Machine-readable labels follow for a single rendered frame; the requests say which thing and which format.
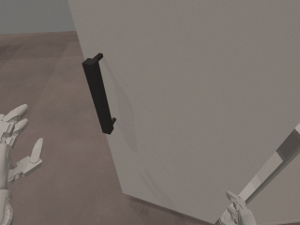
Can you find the robot right hand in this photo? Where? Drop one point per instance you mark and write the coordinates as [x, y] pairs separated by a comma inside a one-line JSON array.
[[242, 215]]

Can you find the robot left forearm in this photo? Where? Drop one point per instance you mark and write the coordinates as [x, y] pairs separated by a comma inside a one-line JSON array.
[[6, 211]]

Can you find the handle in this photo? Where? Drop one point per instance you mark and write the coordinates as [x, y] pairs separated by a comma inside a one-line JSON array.
[[95, 82]]

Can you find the robot left hand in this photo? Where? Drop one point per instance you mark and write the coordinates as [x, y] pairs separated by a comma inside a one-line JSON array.
[[10, 128]]

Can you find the fridge door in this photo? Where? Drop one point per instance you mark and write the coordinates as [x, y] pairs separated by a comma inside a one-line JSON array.
[[204, 92]]

